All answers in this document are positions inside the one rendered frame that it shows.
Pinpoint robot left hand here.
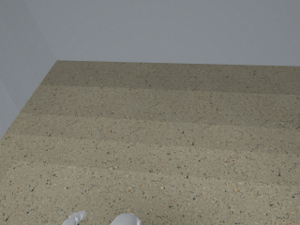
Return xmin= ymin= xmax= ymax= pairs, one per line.
xmin=62 ymin=210 xmax=87 ymax=225

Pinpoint left robot thigh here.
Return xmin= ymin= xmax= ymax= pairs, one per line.
xmin=110 ymin=213 xmax=141 ymax=225

